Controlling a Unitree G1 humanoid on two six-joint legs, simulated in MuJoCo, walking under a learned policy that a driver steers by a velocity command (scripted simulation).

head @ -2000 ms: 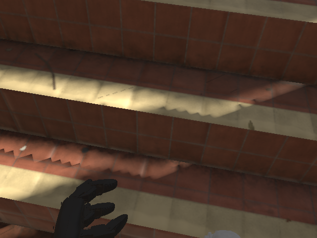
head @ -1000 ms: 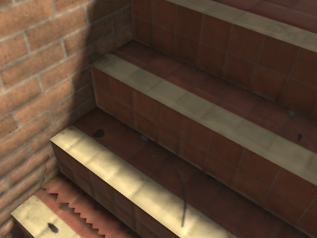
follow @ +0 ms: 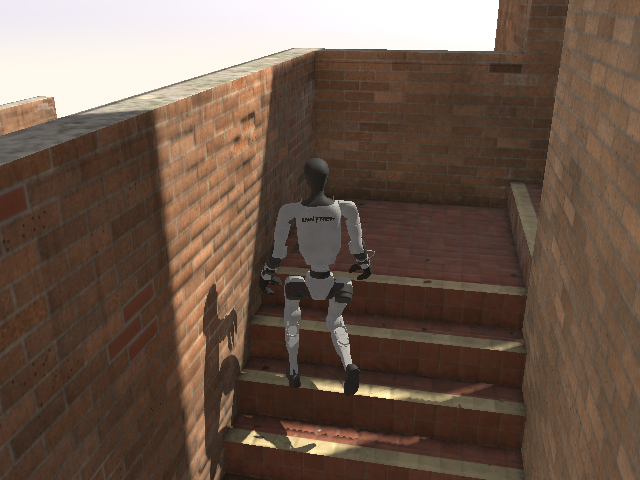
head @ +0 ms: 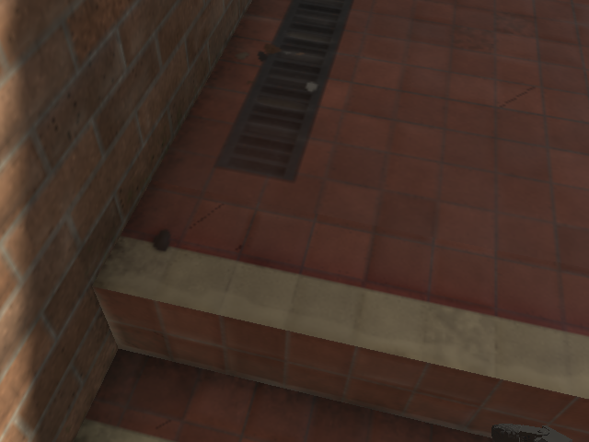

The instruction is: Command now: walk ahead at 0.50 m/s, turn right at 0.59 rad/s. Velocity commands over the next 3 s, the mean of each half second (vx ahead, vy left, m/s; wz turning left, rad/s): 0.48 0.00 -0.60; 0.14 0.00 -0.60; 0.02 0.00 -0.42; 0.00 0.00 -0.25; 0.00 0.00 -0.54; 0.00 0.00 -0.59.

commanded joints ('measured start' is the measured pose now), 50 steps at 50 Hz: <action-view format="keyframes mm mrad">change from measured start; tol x64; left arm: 1 -63 -165 -86 -171 22 14 -1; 50 133 -12 -31 -149 13 209 43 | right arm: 1 109 28 -4 123 -19 -61 10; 50 -173 38 26 0 7 7 -38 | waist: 1 42 64 5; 50 113 74 34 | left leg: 1 269 213 -458 -686 40 161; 14 715 173 83 -1212 357 140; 19 776 253 128 -527 2298 191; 22 -50 -147 -171 628 417 28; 30 -653 -98 -126 1258 16 89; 43 593 212 -759 -490 102 324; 50 56 170 -325 -572 -5 165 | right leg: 1 -426 -29 2 440 1 -14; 14 -711 -162 -353 121 -493 -103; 21 578 -61 258 -1114 -775 -184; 36 158 -151 21 -1718 497 -73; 41 507 -198 5 -1280 1405 -44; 43 122 50 -63 -412 -350 33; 50 -151 -55 -102 7 -250 47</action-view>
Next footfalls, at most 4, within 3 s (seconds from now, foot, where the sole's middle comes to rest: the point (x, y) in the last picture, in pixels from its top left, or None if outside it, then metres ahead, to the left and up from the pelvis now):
0.40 right None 0.32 -0.08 -0.47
0.84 left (330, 255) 0.62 -0.03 -0.27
1.26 right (463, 303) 0.54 -0.23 -0.27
1.66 left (354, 208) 0.73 -0.07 -0.27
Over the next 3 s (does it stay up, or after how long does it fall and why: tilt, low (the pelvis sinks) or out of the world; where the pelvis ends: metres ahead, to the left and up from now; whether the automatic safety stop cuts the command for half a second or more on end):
stays up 0.67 -0.16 0.50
